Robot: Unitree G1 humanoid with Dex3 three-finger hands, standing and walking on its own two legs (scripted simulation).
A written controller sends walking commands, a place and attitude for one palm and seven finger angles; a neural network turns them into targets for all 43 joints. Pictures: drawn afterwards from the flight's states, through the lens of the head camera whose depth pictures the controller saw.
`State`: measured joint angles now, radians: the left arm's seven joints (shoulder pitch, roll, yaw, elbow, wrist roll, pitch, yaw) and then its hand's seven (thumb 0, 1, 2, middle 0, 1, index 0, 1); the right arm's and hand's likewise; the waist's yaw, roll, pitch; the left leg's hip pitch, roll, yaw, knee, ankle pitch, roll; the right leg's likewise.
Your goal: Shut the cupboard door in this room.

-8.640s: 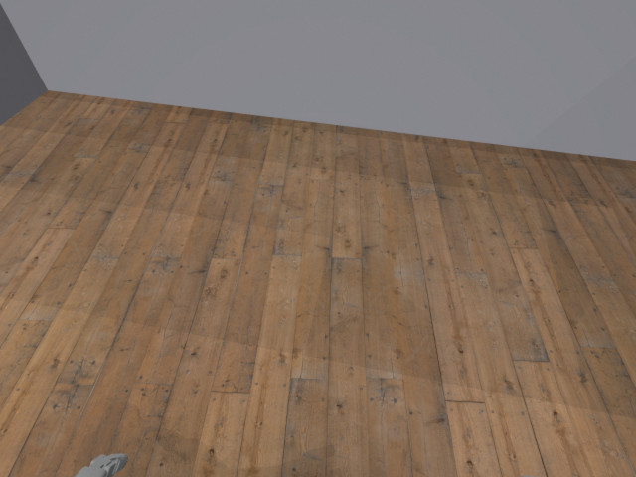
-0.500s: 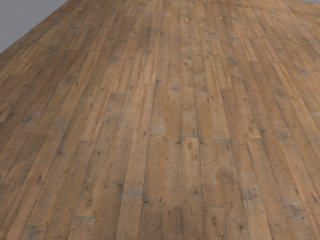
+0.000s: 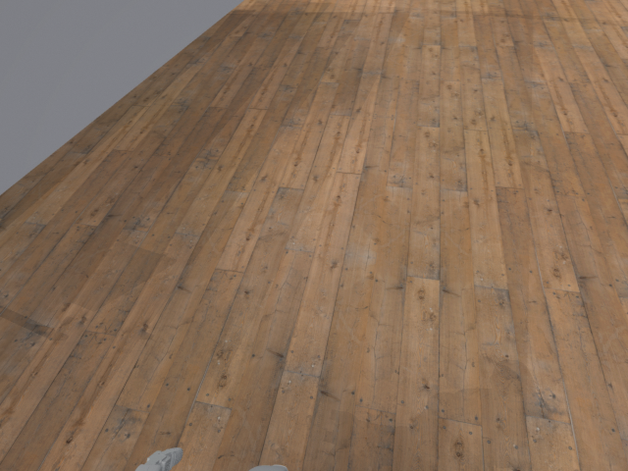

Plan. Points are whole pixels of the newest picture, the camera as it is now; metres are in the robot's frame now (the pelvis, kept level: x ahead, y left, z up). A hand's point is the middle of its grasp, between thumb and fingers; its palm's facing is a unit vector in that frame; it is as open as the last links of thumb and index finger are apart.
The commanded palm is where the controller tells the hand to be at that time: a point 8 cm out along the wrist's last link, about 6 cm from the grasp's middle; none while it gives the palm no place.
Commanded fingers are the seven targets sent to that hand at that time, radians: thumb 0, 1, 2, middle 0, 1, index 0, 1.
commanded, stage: turn or walk to find it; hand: left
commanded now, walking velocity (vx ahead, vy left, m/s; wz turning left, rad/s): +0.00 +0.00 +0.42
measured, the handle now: out of the picture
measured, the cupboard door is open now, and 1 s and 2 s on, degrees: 88 88 88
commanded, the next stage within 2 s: stand and wait in 1.88 s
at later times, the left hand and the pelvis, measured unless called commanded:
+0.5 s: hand out of the picture -0.07 +0.25 -0.18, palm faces +0.27 -0.93 -0.25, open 7.4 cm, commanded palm none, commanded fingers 0.00 0.90 0.90 -0.20 -0.30 -0.20 -0.30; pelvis -0.04 +0.03 +0.00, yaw +13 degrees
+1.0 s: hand out of the picture -0.05 +0.20 -0.14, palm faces +0.42 -0.86 -0.28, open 7.4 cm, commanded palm none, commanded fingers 0.00 0.90 0.90 -0.20 -0.30 -0.20 -0.30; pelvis -0.06 -0.02 +0.01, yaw +26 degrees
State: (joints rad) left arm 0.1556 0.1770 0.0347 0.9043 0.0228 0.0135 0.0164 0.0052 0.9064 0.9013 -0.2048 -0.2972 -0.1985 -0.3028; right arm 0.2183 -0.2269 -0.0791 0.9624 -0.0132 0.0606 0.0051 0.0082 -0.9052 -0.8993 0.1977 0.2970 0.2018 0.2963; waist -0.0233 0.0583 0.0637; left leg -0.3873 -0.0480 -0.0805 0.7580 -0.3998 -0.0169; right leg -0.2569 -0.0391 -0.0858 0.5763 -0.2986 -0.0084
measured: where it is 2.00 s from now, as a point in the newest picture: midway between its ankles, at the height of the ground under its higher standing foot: outside the picture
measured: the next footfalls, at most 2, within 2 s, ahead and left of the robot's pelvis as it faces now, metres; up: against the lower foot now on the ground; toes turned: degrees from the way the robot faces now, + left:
left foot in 0.40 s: -0.03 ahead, +0.15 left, +0.00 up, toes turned +15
right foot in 0.84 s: +0.03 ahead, -0.09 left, +0.00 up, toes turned +17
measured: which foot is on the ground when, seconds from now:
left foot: up 0.00-0.38, down 0.40-0.84, up 0.86-1.00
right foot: down 0.00-0.40, up 0.42-0.82, down 0.84-1.00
